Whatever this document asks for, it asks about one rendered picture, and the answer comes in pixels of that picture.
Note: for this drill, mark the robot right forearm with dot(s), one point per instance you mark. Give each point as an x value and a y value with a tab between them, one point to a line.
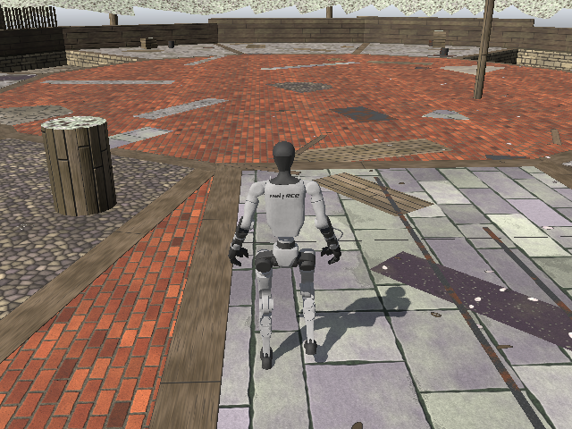
329	235

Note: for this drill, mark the left robot thigh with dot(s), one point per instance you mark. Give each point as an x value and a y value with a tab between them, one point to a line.
264	271

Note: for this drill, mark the right robot hand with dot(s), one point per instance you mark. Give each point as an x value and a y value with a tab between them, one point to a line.
336	252

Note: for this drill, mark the robot right upper arm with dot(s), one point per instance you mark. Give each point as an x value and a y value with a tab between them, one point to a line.
312	188

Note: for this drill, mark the left robot hand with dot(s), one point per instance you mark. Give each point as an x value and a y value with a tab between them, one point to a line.
239	253

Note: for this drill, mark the robot left forearm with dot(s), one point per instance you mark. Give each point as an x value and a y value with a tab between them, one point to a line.
239	236

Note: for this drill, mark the humanoid robot torso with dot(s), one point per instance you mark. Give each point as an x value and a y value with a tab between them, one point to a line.
285	214

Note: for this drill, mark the robot left upper arm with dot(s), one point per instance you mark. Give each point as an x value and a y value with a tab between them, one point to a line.
257	189

